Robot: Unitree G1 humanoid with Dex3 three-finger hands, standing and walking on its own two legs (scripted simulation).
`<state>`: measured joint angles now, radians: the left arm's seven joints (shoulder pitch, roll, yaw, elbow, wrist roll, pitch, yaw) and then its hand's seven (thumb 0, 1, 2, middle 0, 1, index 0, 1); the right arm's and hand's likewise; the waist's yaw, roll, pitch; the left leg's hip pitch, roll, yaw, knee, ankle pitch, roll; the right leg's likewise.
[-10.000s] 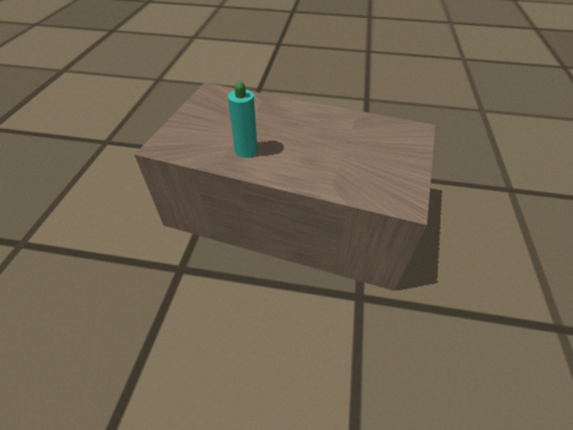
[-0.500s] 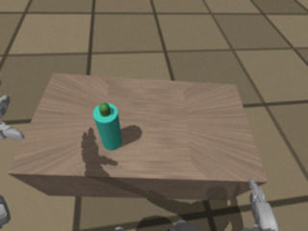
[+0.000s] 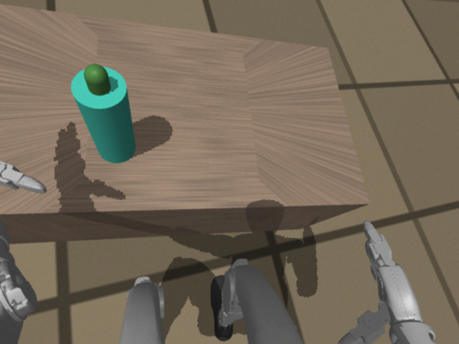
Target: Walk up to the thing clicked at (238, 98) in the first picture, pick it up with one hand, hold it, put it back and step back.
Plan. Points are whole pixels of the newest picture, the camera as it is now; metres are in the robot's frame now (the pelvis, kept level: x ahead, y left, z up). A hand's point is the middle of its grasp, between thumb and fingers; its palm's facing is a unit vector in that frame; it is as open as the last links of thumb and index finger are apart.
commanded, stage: approach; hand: left
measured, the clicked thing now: (108, 116) +0.54 +0.17 -0.10
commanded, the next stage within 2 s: close in in 0.06 s
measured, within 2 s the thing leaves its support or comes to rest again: neither
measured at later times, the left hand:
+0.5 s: hand (93, 146) +0.50 +0.21 -0.14, palm faces +0.10 -0.99 +0.02, open 17.6 cm
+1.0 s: hand (112, 152) +0.49 +0.17 -0.16, palm faces +0.14 -0.99 +0.02, open 17.5 cm
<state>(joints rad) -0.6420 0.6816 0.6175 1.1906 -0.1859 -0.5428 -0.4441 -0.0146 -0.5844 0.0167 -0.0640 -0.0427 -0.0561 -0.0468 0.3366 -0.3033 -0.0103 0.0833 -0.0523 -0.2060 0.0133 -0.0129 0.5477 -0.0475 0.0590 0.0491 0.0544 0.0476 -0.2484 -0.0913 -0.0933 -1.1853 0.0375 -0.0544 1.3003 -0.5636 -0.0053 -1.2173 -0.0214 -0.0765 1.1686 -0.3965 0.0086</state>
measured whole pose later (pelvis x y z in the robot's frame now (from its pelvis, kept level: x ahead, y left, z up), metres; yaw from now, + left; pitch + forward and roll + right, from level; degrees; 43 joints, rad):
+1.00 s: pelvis -0.02 +0.00 -0.09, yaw -1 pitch +33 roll -5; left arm -0.72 0.51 0.46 1.13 0.01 -0.65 0.00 -0.02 -0.61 0.00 -0.11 -0.06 -0.12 -0.05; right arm 0.47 -0.32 -0.12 -0.39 -0.07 -0.09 0.10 -0.01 0.52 -0.05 0.06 0.05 0.06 0.05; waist -0.39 -0.07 -0.16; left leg -1.57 0.02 -0.07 1.66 -0.67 0.00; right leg -1.61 -0.04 -0.08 1.52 -0.49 0.01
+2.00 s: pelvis -0.02 +0.00 -0.08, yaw -1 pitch +33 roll -5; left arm -0.83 0.60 0.44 1.22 0.02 -0.66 0.03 -0.02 -0.49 0.71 -0.71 -0.76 -0.81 -0.80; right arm 0.46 -0.33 -0.08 -0.44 -0.07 -0.05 0.11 -0.01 0.49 -0.05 0.06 0.05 0.06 0.05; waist -0.40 -0.06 -0.15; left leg -1.55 0.02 -0.07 1.63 -0.66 0.01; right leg -1.58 -0.03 -0.07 1.48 -0.48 0.02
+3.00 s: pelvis -0.01 +0.00 -0.04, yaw +0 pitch +29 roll -3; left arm -0.77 0.49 0.39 1.19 0.01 -0.56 0.04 -0.02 -0.61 0.97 -0.59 -1.01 -0.68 -1.09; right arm 0.41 -0.30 -0.05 -0.26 -0.07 0.01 0.07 -0.01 0.51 -0.06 0.06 0.05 0.06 0.05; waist -0.34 -0.04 -0.14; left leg -1.36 0.02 -0.04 1.48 -0.63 0.01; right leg -1.41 -0.03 -0.04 1.36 -0.45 0.02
